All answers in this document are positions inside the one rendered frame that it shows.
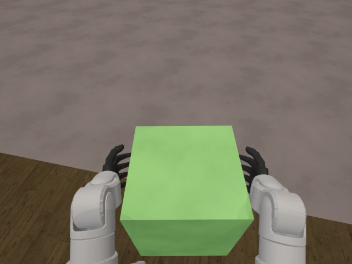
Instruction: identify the right robot hand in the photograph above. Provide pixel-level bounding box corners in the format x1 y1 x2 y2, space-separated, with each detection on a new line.
239 146 268 193

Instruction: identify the robot right forearm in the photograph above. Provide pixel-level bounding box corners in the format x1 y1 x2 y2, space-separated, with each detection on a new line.
250 174 306 264

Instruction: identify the carton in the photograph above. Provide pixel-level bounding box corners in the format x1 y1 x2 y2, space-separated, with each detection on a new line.
120 126 254 256

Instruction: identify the robot left forearm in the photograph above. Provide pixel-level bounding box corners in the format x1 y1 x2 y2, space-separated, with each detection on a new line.
66 171 122 264

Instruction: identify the left robot hand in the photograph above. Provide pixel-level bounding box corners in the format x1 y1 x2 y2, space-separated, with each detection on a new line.
102 145 131 188

